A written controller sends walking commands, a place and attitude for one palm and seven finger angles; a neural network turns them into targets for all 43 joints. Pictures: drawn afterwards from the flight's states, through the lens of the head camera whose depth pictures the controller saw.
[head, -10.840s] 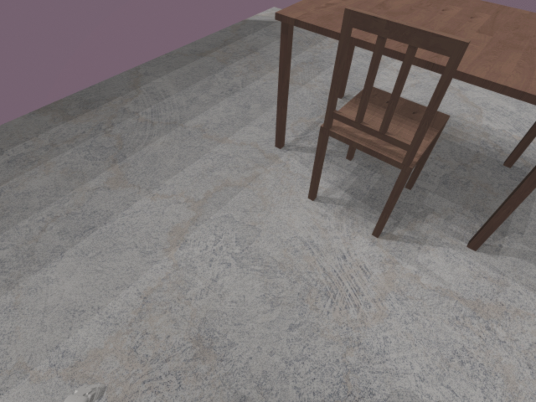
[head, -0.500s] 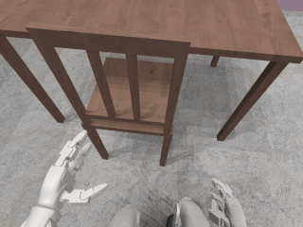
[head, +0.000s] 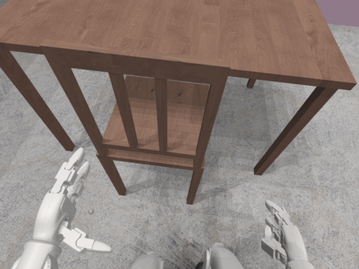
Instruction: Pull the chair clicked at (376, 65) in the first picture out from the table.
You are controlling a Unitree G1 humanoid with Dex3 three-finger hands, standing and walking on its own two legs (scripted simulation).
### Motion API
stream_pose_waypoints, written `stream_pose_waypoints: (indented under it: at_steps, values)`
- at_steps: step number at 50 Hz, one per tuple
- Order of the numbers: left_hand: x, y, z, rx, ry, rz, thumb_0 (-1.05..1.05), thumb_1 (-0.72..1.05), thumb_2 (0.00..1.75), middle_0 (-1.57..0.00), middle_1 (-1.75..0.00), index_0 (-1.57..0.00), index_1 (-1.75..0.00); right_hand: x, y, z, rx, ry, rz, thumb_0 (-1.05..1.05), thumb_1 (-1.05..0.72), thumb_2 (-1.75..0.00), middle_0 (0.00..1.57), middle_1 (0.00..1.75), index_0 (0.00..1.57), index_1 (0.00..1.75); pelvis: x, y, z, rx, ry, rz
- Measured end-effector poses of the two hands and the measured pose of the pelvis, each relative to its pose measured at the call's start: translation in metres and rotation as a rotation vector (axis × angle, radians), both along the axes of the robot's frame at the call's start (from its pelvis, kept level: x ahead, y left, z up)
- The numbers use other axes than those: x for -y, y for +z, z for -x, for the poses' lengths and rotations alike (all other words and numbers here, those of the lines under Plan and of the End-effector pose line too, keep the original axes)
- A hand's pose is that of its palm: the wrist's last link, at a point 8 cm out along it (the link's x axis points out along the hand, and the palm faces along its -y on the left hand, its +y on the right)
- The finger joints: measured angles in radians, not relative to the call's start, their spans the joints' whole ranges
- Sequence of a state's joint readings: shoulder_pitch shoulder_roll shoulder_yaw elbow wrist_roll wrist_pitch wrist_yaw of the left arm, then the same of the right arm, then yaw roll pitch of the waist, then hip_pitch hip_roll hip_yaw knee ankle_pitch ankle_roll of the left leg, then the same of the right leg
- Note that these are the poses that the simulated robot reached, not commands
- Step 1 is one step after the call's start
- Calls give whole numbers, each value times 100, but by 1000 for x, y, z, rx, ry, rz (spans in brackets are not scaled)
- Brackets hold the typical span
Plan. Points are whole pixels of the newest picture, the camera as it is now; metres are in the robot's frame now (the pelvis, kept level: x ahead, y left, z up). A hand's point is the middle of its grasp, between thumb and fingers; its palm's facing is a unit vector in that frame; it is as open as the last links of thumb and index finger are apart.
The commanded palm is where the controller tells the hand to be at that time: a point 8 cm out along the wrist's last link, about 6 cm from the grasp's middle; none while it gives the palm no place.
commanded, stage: raise the hand toward the chair's back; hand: left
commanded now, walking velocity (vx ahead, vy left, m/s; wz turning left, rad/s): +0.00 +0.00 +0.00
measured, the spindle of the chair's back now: (126, 115) +0.49 +0.17 +0.00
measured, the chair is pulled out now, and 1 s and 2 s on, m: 0.00 0.00 0.00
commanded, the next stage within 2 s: aim the fingers beside a spindle in 0.80 s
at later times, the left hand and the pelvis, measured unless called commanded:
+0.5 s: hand (83, 195) +0.25 +0.20 +0.05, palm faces -0.06 -1.00 -0.05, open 16.9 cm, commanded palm +0.22 +0.26 +0.05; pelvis +0.00 +0.00 +0.01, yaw +0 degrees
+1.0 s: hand (84, 199) +0.24 +0.20 +0.05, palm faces -0.05 -1.00 -0.06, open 16.9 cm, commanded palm +0.23 +0.25 +0.04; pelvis +0.00 +0.00 +0.01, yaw +0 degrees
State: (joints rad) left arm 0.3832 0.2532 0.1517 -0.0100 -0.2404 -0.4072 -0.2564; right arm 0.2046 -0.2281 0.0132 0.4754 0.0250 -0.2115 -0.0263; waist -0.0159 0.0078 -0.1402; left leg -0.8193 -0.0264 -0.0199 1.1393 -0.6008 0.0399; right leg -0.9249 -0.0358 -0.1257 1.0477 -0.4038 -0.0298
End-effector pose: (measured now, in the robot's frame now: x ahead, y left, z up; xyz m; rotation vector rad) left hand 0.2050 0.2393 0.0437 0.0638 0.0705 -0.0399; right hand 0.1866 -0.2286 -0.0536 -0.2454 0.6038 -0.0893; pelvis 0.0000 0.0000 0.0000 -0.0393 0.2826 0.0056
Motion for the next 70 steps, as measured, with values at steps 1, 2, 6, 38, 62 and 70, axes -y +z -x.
stream_pose_waypoints:
  at_steps: [1, 2, 6, 38, 62, 70]
  values:
    - [-1, 0, -1, -3, -1, 0, 0, -42, 33, -6, -9, -7, -9, -2, 0, -1, -2, 5, -5, 1, -90, -90, 20, 30, 21, 30, 0, 1, -1, 0, 1, 0]
    - [-2, 0, -3, -6, -2, 1, 0, -43, 33, -6, -9, -7, -9, -4, -1, -1, -4, 10, -10, 1, -90, -90, 20, 30, 21, 30, 0, 1, -1, 1, 1, 1]
    - [-8, 1, -9, -13, -4, 3, -1, -47, 31, -6, -8, -7, -8, -8, -3, 0, -22, 16, -19, 1, -90, -90, 20, 30, 21, 30, 1, 3, -3, 3, 3, 3]
    - [-19, 7, -22, 3, -3, 1, -1, -50, 30, -6, -8, -7, -8, 11, -5, 26, -81, -18, 6, 1, -90, -90, 20, 30, 21, 30, 1, 10, -1, 11, -2, -5]
    - [-8, -5, -41, 16, -27, 11, -1, -50, 30, -6, -8, -7, -8, 17, -16, 33, -97, -15, 15, 1, -90, -90, 20, 30, 21, 30, 5, 2, 6, -8, -1, -10]
    - [-3, -11, -54, 16, -33, 10, -1, -50, 30, -6, -8, -7, -8, 20, -24, 43, -131, -26, 11, 1, -90, -90, 20, 30, 21, 30, 5, -2, 7, -25, -6, -15]
